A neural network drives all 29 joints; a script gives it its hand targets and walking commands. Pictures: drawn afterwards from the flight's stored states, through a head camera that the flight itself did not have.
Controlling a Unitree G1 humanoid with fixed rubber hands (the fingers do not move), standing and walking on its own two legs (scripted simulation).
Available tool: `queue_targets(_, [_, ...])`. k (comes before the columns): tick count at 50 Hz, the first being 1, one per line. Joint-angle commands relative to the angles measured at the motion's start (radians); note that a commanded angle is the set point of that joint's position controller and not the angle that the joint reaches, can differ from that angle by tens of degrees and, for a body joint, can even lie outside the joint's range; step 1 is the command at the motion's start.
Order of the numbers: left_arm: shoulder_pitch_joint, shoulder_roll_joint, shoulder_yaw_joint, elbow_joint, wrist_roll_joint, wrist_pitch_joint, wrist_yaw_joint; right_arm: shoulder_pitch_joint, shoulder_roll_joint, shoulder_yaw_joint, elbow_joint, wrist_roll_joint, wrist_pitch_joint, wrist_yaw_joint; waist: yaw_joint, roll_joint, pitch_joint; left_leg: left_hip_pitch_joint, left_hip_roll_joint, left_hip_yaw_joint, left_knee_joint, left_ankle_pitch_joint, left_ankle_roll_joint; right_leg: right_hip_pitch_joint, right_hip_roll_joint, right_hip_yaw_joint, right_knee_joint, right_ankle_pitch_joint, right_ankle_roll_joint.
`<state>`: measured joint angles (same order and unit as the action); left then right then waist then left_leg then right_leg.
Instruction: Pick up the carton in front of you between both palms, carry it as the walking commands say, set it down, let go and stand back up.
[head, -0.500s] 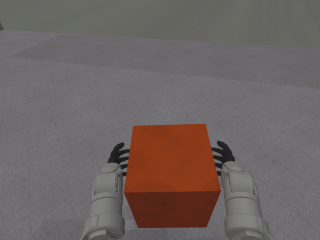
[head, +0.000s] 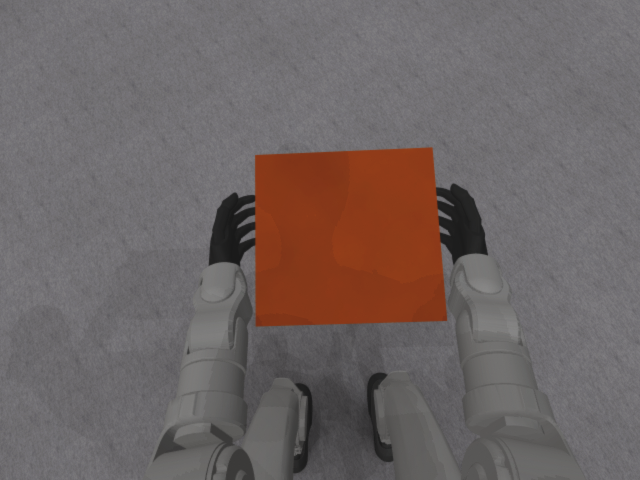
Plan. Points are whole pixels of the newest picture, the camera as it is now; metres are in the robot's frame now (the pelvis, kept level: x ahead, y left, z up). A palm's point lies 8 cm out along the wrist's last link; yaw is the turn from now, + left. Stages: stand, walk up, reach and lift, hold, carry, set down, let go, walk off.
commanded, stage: set down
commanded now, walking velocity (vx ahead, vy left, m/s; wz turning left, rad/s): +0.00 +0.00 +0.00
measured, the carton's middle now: (343, 249) +0.41 -0.01 -0.15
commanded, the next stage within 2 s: none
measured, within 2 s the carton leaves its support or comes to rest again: rests again in 1.60 s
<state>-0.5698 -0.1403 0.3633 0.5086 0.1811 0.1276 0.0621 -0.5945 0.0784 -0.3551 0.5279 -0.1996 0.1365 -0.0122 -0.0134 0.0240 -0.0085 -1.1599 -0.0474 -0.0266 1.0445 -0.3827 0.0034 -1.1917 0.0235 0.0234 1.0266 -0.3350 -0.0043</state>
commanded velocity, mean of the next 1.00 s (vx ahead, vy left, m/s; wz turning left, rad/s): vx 0.00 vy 0.00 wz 0.00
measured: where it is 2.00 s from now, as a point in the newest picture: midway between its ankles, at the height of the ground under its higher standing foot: (340, 437)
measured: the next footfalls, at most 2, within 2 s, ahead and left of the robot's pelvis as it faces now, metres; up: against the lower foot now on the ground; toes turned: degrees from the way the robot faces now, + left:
none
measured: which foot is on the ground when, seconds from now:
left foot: down 0.00-1.00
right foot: down 0.00-1.00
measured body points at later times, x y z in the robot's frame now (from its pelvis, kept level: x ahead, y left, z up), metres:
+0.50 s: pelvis -0.03 -0.01 -0.13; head +0.24 -0.03 +0.22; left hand +0.45 +0.13 -0.22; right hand +0.46 -0.17 -0.23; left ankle +0.04 +0.11 -0.65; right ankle +0.07 -0.11 -0.65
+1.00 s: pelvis -0.05 -0.01 -0.24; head +0.31 -0.03 +0.04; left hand +0.50 +0.13 -0.38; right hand +0.51 -0.18 -0.38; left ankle +0.04 +0.11 -0.65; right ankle +0.07 -0.11 -0.65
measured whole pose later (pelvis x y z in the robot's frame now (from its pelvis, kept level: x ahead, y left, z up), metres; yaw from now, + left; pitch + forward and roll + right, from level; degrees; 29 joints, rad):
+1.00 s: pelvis -0.05 -0.01 -0.24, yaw +2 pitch +46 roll +3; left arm -1.26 0.06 0.46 0.70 0.15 0.29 0.11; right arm -1.31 -0.15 -0.38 0.76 -0.16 0.31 -0.05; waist -0.02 0.02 0.11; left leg -2.15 -0.06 0.00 1.93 -0.58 -0.03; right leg -2.21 0.04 0.01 1.91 -0.51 -0.02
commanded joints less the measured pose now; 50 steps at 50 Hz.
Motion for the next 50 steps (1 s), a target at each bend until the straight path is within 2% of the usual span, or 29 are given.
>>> queue_targets(1, [-0.531,-0.834,-0.559,0.003,-0.05,-0.003,-0.164,-0.524,0.827,0.564,0.003,0.079,-0.004,0.183,0.012,-0.026,-0.986,0.291,-0.103,-0.034,0.0,0.416,-0.043,0.452,0.115,0.024,0.054,0.437,0.015])
queue_targets(5, [-0.638,-0.869,-0.483,0.065,-0.025,0.07,-0.199,-0.604,0.855,0.47,0.09,0.038,0.067,0.217,-0.002,-0.029,-0.855,0.118,-0.108,-0.017,0.036,0.18,-0.033,0.285,0.118,0.011,0.086,0.206,0.008])
queue_targets(9, [-0.729,-0.865,-0.406,0.122,-0.008,0.113,-0.225,-0.676,0.856,0.385,0.162,0.001,0.111,0.236,-0.008,-0.025,-0.837,-0.007,-0.114,0.0,0.099,0.109,-0.029,0.181,0.118,0.006,0.146,0.139,0.002])
queue_targets(14, [-0.839,-0.852,-0.369,0.148,-0.013,0.126,-0.231,-0.771,0.855,0.356,0.192,0.005,0.126,0.239,-0.01,-0.022,-0.923,-0.115,-0.126,0.017,0.203,0.114,-0.031,0.092,0.124,-0.004,0.245,0.154,0.004])
queue_targets(26, [-1.056,-0.806,-0.41,0.129,-0.088,0.144,-0.22,-0.993,0.829,0.434,0.152,0.092,0.152,0.209,0.001,-0.063,-1.16,-0.31,-0.143,0.058,0.439,0.122,-0.036,0.004,0.132,-0.024,0.463,0.202,0.03])
queue_targets(41, [-1.254,-0.708,-0.372,0.162,-0.117,0.147,-0.218,-1.174,0.727,0.399,0.209,0.12,0.16,0.201,-0.005,-0.057,-1.106,-0.511,-0.13,0.087,0.647,0.076,-0.029,-0.175,0.117,-0.033,0.661,0.17,0.025])
queue_targets(50, [-1.382,-0.633,-0.403,0.163,-0.176,0.128,-0.204,-1.293,0.643,0.431,0.228,0.181,0.143,0.208,-0.009,-0.057,-1.091,-0.534,-0.115,0.093,0.779,0.09,-0.026,-0.218,0.101,-0.041,0.799,0.189,0.018])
